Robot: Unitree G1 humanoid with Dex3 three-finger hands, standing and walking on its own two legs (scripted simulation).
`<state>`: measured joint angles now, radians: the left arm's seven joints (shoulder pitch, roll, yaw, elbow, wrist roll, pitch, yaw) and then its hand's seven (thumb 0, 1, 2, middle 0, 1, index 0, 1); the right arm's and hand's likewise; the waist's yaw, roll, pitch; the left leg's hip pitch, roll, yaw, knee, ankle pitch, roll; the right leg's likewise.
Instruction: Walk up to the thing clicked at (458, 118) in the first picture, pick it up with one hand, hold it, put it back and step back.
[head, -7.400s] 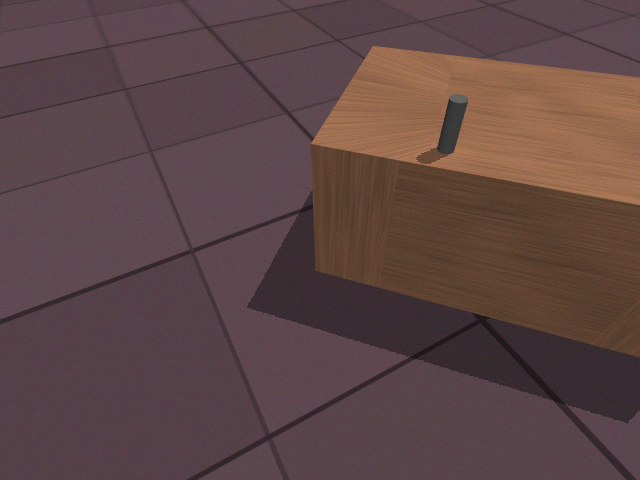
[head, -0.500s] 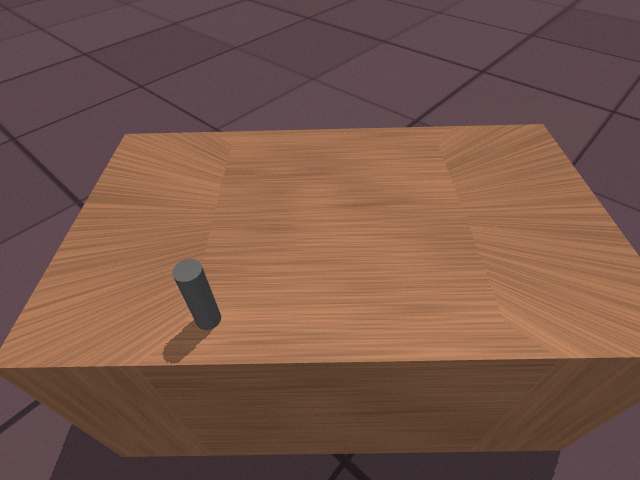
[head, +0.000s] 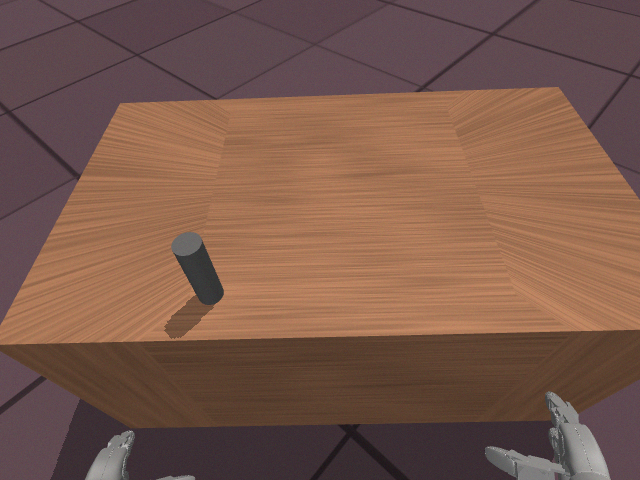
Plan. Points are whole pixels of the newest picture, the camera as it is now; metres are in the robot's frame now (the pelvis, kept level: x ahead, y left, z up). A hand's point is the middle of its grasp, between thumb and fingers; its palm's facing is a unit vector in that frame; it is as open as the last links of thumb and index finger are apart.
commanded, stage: go down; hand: left
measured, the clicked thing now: (200, 271) +0.48 +0.22 -0.09
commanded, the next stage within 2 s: none
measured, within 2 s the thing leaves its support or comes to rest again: neither
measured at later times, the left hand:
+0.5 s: hand (141, 479) +0.18 +0.26 -0.12, palm faces +0.05 -0.95 -0.32, open 17.5 cm
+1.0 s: hand out of the picture +0.17 +0.28 -0.11, palm faces +0.11 -0.94 -0.32, open 17.4 cm
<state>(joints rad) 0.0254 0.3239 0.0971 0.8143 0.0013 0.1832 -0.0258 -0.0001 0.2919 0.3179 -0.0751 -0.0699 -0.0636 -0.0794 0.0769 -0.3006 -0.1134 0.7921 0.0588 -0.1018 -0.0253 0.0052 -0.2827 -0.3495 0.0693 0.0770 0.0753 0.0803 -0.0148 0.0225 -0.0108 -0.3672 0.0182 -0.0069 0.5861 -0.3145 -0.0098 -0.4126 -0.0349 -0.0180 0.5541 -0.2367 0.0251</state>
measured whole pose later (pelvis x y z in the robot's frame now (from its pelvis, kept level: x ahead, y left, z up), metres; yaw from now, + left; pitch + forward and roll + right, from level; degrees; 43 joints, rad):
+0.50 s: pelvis +0.02 +0.01 -0.02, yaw +1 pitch +8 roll -1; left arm 0.22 0.33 0.11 0.44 0.01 0.39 -0.04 -0.01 -0.55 0.02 -0.07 -0.08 -0.08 -0.07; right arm 0.21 -0.26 -0.12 0.65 0.02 -0.12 -0.06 -0.01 0.47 -0.05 0.06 0.05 0.06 0.05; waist -0.01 0.03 -0.10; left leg -0.47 0.01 -0.02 0.76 -0.43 0.01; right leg -0.51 -0.05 -0.02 0.71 -0.35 0.05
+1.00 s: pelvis +0.02 +0.00 -0.03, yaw +2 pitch +10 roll -1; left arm 0.31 0.39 0.23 0.25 -0.01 0.41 -0.13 -0.01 -0.54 0.08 -0.06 -0.09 -0.05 -0.09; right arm 0.36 -0.24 -0.08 0.38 0.03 -0.11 -0.06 -0.01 0.50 -0.05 0.06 0.05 0.06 0.05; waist -0.01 0.02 -0.14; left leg -0.57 0.01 -0.04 0.88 -0.49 -0.01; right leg -0.60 -0.05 -0.04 0.84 -0.41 0.03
